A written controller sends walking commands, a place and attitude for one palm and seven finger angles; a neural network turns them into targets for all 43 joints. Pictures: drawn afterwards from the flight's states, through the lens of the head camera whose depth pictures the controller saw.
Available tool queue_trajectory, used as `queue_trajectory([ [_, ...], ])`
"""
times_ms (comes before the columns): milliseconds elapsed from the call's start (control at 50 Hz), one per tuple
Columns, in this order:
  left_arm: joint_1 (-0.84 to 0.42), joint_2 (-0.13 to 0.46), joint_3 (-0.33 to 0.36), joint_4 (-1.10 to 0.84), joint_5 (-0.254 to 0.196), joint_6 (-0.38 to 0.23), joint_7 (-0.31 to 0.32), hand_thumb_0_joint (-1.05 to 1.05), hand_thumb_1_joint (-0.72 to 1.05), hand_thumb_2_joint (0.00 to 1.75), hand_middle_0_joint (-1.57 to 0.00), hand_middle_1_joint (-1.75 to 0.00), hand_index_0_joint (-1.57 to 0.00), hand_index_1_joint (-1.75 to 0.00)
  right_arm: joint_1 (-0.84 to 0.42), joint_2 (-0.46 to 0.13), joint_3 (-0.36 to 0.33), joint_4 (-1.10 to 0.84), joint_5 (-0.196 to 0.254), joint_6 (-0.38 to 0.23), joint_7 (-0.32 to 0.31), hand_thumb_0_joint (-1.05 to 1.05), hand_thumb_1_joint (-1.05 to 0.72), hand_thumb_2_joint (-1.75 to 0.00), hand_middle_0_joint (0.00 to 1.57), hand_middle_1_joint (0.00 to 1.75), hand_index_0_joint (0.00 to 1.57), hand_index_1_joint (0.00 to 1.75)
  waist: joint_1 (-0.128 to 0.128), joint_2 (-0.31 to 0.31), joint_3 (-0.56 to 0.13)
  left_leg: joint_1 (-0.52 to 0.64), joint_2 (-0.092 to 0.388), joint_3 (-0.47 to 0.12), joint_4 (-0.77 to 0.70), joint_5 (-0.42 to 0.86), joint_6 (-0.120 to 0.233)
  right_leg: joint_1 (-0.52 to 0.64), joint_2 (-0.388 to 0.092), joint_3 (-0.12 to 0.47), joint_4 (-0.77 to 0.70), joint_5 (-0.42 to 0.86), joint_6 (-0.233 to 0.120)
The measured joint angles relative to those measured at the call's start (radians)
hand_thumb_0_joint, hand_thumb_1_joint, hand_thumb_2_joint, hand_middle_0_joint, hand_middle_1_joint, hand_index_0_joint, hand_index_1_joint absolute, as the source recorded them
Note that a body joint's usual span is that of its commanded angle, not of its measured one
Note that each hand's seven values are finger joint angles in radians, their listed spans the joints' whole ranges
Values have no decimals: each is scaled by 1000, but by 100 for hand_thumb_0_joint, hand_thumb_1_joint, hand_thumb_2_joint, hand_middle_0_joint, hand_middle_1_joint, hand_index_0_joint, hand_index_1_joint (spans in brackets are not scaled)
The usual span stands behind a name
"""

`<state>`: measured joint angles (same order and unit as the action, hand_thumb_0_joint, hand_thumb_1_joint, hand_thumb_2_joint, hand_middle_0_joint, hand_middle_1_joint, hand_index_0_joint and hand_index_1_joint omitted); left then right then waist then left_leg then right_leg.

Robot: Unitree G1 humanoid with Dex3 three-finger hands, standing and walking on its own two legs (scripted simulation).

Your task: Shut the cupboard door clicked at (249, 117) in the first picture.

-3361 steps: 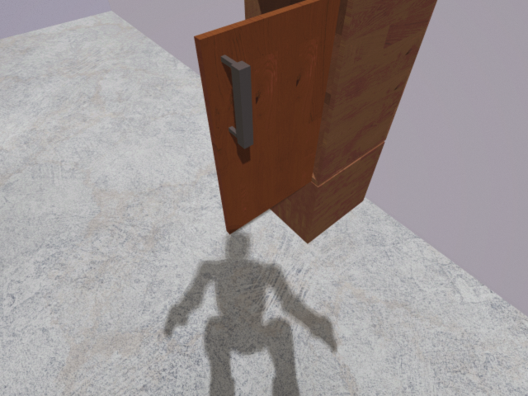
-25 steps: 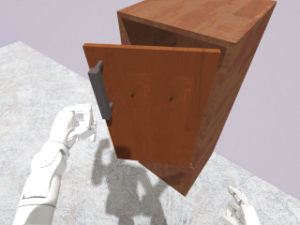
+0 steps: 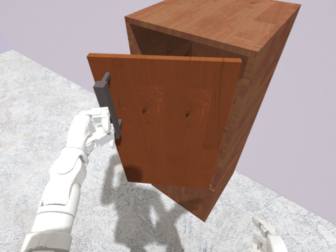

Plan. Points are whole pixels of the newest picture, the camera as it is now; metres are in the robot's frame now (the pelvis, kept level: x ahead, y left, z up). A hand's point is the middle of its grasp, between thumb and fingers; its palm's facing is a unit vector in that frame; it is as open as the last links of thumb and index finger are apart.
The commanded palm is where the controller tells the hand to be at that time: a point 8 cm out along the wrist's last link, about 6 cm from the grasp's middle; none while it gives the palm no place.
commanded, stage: bring the fist close to the handle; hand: left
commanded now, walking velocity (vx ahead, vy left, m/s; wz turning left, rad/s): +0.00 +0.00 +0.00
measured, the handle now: (111, 107) +0.44 +0.18 +0.13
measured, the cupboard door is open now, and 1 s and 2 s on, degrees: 30 20 5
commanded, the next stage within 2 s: push the door shut along its arc in 0.14 s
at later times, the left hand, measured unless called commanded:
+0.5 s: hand (111, 127) +0.37 +0.16 +0.13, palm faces -0.07 -1.00 -0.05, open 3.3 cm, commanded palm +0.36 +0.21 +0.13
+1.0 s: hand (117, 114) +0.41 +0.16 +0.13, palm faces -0.19 -0.98 -0.06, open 3.6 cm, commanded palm +0.42 +0.19 +0.13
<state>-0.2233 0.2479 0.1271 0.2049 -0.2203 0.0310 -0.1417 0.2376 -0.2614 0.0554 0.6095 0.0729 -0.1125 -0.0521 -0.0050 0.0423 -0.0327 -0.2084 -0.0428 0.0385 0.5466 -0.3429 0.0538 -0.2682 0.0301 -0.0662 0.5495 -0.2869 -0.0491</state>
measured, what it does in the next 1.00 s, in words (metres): stands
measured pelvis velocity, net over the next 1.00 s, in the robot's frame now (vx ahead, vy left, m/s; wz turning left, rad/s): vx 0.00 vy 0.01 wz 0.02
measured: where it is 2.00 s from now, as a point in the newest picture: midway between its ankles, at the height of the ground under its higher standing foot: outside the picture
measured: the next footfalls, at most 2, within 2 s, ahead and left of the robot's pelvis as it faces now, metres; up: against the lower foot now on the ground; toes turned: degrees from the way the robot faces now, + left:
none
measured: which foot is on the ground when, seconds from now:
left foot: down 0.00-1.00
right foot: down 0.00-1.00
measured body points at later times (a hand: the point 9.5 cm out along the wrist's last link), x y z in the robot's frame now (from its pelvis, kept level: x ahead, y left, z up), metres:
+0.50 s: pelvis -0.01 +0.00 +0.00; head +0.00 +0.00 +0.45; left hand +0.37 +0.21 +0.13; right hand +0.15 -0.24 -0.09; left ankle -0.03 +0.08 -0.73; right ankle +0.00 -0.09 -0.73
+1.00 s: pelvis +0.00 +0.01 +0.00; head +0.02 +0.01 +0.45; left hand +0.42 +0.21 +0.13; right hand +0.10 -0.25 -0.11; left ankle -0.03 +0.08 -0.73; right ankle +0.00 -0.09 -0.73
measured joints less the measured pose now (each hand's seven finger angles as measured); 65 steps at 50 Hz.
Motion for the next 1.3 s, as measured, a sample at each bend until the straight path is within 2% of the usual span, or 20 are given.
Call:
queue_trajectory([
  [100, 5, 15, 20, 22, 1, 18, 4, 2, 90, 90, -130, -150, -131, -150, -5, 5, 3, -6, 1, 13, -2, 2, -91, -90, 21, 30, 21, 30, -3, -4, 3, 6, 2, 4, -9, 5, 0, 5, 2, 4, -9, 6, 0],
  [240, -2, 19, 14, 15, -8, -23, -7, 2, 90, 90, -130, -150, -130, -150, -4, 2, 1, -2, 3, 1, -6, 2, -91, -90, 21, 30, 20, 30, 4, -3, 4, 8, 0, -3, -7, 6, 2, 14, 0, -3, -16, 10, 2],
  [320, -37, 16, 0, 62, -7, -15, -20, 1, 90, 90, -130, -150, -131, -150, -14, -1, 5, 5, 6, 7, -8, 2, -91, -90, 21, 30, 21, 30, -1, 0, 6, 2, -4, -9, -1, 6, 5, 11, -4, -9, -12, 8, 4],
  [420, -123, 38, -7, 169, 5, 3, -29, 2, 90, 90, -131, -150, -131, -150, -31, 2, 13, 8, 6, 21, -16, 1, -91, -90, 21, 30, 21, 30, -16, -9, 27, -12, -7, -9, 3, 11, 6, -5, -8, -10, -6, 11, 5],
  [620, -259, 71, 2, 362, 0, -84, -85, 5, 90, 94, -130, -150, -130, -150, 11, -5, 10, 43, 2, 13, -17, 1, -91, -90, 21, 30, 21, 30, -29, -14, 22, -38, -11, -8, 3, 10, 9, -32, -12, -8, 0, 8, 7],
  [800, -314, 72, -10, 470, -6, -142, -129, 5, 96, 98, -130, -150, -130, -150, 51, -16, -2, 70, -3, 8, -8, 1, -91, -90, 21, 30, 21, 30, -35, -10, 9, -47, -17, -8, 4, 6, 15, -43, -18, -8, 7, 1, 12],
  [1080, -519, 102, -28, 725, 1, -209, -181, 5, 104, 103, -131, -150, -130, -150, 53, -25, 0, 95, -15, -13, -6, 1, -91, -90, 21, 30, 21, 30, -59, -20, 12, -112, -30, -12, 36, 6, 21, -108, -33, -13, 44, -5, 16],
  [1300, -659, 143, -27, 869, -3, -244, -241, 5, 105, 106, -130, -150, -130, -150, 100, -40, -10, 129, -29, -31, -5, 1, -91, -90, 21, 30, 21, 30, -88, -24, 0, -196, -31, -11, 81, -10, 22, -190, -36, -14, 86, -20, 17],
])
